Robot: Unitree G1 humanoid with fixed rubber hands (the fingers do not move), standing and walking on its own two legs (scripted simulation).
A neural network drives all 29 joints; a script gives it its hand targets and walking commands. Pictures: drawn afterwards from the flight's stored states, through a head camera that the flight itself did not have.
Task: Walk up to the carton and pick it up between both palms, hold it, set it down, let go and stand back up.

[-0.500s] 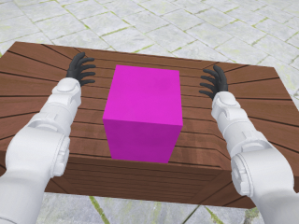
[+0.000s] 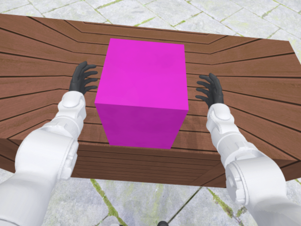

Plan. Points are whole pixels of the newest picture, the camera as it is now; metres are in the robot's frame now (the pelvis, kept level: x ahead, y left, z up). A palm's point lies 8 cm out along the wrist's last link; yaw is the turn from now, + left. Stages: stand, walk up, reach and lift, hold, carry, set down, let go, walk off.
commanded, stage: reach and lift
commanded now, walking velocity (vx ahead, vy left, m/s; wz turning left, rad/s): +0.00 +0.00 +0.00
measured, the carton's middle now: (143, 99) +0.48 +0.04 +0.00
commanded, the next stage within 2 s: none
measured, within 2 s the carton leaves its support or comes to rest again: neither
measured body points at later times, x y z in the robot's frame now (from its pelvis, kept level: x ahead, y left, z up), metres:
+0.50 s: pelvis +0.00 +0.00 -0.01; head +0.12 +0.03 +0.42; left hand +0.48 +0.19 +0.03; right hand +0.48 -0.12 +0.03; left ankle -0.01 +0.12 -0.71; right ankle +0.02 -0.11 -0.71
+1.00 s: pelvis +0.02 +0.02 +0.02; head +0.14 +0.02 +0.46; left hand +0.46 +0.18 +0.03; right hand +0.45 -0.11 +0.03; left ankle +0.00 +0.12 -0.71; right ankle +0.02 -0.11 -0.71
